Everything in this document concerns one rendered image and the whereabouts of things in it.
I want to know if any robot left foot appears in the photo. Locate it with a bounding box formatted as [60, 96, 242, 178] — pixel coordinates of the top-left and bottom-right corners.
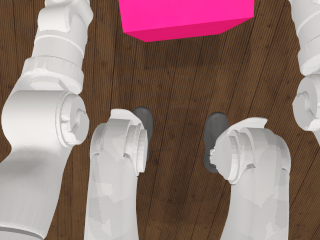
[132, 106, 153, 162]

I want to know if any robot right upper arm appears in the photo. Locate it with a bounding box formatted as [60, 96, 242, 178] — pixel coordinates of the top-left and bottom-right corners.
[292, 69, 320, 146]

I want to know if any robot left upper arm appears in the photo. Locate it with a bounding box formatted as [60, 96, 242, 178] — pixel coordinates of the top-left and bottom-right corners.
[0, 90, 90, 240]

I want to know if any right robot shin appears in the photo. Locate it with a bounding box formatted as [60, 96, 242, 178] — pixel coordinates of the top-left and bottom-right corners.
[209, 117, 291, 176]

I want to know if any carton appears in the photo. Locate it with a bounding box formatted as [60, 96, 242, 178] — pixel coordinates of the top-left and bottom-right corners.
[118, 0, 255, 42]

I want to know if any left robot forearm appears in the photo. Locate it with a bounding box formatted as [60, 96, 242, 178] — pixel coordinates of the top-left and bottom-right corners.
[1, 0, 94, 138]

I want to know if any right robot forearm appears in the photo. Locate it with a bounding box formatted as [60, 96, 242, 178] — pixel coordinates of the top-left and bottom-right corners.
[288, 0, 320, 76]

